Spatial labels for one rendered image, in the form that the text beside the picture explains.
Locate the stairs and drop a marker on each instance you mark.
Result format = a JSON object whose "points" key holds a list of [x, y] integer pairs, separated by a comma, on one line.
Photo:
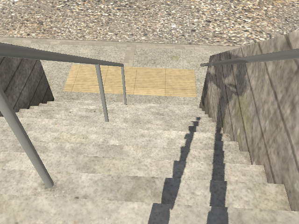
{"points": [[144, 153]]}

